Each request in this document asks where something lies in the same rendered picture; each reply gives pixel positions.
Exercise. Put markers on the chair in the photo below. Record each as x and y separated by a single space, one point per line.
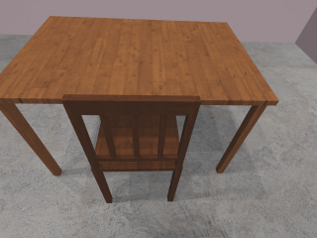
137 133

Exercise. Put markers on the table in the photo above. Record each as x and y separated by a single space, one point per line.
114 56

